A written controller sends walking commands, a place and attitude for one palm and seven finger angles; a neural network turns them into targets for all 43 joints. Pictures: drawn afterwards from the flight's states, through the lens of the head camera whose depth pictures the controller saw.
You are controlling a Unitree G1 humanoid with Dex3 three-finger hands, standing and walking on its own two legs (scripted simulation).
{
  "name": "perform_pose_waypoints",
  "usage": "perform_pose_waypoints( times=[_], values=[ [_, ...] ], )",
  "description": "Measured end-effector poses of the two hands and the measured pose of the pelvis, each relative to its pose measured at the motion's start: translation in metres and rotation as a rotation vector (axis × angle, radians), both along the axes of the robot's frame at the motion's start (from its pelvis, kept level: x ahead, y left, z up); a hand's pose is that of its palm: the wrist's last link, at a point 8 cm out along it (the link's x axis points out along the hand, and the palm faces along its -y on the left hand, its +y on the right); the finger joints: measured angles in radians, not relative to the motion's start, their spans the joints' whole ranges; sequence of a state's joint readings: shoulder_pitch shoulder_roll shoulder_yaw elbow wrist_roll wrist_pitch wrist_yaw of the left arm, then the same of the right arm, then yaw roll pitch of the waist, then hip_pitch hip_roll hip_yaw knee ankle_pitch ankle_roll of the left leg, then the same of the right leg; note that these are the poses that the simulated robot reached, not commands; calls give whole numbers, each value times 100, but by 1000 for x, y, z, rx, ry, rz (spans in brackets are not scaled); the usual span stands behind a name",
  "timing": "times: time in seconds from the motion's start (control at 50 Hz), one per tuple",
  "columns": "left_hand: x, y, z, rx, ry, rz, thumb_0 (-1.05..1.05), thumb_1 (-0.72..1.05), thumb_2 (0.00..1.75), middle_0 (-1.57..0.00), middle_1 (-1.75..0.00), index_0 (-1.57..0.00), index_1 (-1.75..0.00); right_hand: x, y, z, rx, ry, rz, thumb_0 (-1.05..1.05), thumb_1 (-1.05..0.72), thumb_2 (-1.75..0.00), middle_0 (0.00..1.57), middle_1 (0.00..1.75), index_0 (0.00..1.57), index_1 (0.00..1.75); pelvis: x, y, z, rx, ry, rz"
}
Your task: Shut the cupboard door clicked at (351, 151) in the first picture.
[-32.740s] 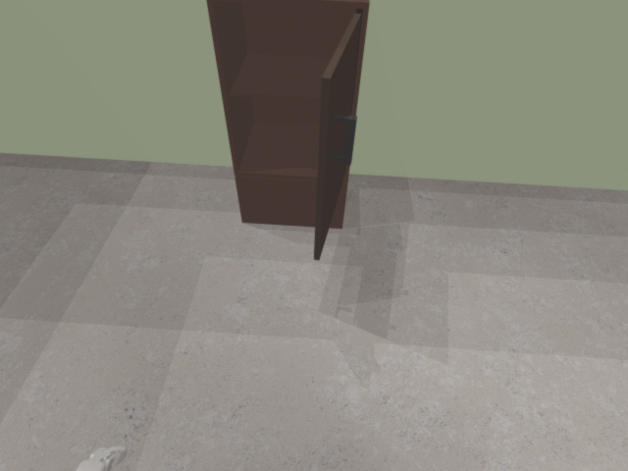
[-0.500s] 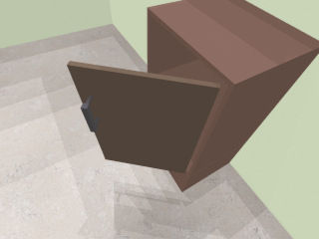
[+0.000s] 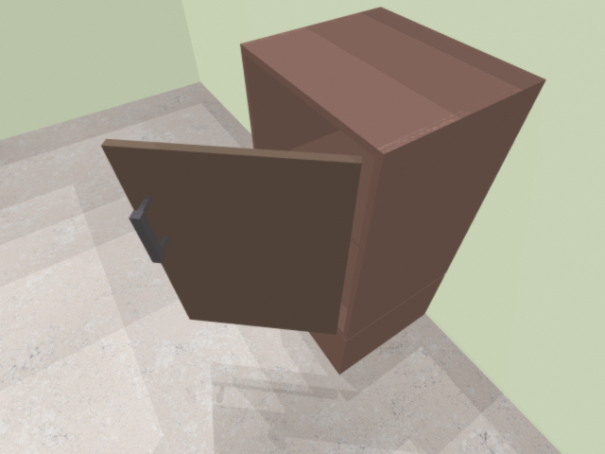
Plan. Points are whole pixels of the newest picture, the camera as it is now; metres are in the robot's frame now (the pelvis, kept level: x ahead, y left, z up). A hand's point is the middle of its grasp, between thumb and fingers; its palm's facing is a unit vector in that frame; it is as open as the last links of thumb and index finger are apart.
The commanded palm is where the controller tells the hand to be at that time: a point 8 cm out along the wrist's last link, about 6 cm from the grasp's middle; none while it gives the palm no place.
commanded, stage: come to a stop and stand still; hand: left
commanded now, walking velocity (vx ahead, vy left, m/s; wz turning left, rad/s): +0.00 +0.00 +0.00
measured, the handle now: (152, 230) +0.50 +0.30 -0.04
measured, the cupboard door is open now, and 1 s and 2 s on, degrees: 50 50 50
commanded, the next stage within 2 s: look again from close up in 0.28 s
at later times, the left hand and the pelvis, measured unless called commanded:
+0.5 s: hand out of the picture -0.02 +0.15 -0.17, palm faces +0.01 -0.98 -0.17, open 7.3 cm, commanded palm none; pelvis +0.00 +0.00 +0.00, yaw -1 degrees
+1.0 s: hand out of the picture +0.01 +0.21 -0.17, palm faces -0.03 -0.98 -0.20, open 7.4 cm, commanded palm none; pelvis +0.00 +0.03 +0.00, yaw -2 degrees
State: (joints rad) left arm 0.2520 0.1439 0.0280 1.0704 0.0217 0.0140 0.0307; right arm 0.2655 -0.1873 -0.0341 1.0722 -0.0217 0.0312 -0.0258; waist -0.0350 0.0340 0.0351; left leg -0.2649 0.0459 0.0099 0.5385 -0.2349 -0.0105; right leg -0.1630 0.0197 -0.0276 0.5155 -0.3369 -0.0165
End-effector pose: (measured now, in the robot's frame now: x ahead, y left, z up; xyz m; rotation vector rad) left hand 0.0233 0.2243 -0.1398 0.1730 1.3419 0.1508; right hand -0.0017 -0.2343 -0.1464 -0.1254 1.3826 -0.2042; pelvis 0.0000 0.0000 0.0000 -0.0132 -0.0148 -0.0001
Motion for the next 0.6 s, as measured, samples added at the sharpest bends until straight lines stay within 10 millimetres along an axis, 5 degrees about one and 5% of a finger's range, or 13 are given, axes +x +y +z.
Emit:
perform_pose_waypoints(
  times=[0.34,0.48,0.6],
  values=[
    [-47,-31,4,-39,106,38,1,92,90,-20,-29,-20,-30,-34,10,4,55,90,6,0,-91,-89,20,30,20,29,-6,-16,10,15,-18,-5],
    [-51,-31,1,-39,88,16,1,91,90,-20,-29,-20,-30,-16,12,0,49,22,6,0,-91,-90,20,30,20,29,-3,-7,4,-17,2,-13],
    [-33,-12,-4,-29,28,12,1,91,90,-21,-29,-21,-30,2,19,1,22,-53,24,1,-93,-89,20,30,19,29,2,6,0,1,-11,-13]
  ],
)
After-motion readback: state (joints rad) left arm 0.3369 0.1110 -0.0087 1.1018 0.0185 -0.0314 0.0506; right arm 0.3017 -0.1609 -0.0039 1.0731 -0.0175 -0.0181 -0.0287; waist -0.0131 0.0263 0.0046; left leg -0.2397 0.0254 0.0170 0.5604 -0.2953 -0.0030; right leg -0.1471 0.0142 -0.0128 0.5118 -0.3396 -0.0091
